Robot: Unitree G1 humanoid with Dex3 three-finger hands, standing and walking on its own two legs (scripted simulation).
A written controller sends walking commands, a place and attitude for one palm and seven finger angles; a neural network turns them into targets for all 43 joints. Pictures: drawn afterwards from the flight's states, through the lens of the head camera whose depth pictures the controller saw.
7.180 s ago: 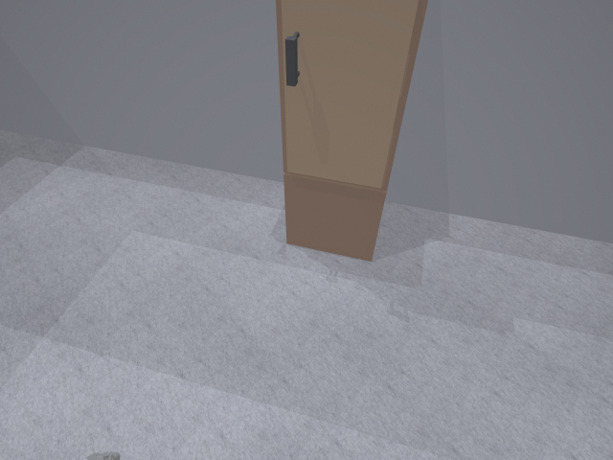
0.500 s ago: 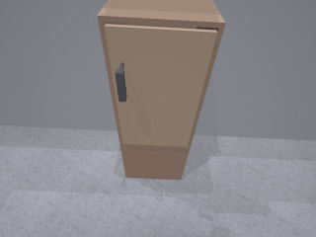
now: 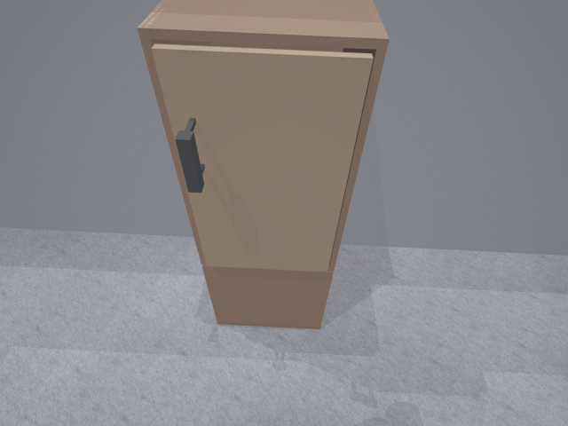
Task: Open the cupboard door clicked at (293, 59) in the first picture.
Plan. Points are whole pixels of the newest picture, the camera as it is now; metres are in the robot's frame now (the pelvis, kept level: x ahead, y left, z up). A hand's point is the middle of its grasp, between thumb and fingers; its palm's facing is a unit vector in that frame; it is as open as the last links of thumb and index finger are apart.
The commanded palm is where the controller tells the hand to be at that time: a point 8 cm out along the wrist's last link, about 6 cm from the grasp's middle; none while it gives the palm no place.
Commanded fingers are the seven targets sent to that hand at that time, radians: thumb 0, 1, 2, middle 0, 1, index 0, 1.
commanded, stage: come to a stop and stand still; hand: left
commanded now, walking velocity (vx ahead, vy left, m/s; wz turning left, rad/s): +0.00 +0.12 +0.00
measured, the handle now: (193, 155) +0.54 +0.21 +0.08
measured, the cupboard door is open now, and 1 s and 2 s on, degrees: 0 0 0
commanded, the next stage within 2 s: look again from close up in 0.74 s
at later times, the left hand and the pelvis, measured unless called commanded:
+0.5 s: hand out of the picture +0.00 +0.20 -0.16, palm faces +0.04 -0.98 -0.20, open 7.3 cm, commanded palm none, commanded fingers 0.00 0.90 0.90 -0.20 -0.30 -0.20 -0.30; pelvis -0.01 +0.03 +0.01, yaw +0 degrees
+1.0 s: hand out of the picture -0.06 +0.19 -0.17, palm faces +0.02 -0.98 -0.18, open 7.3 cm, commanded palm none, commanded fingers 0.00 0.90 0.90 -0.20 -0.30 -0.20 -0.30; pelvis -0.03 +0.04 +0.00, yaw +1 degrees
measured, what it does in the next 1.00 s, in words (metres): stands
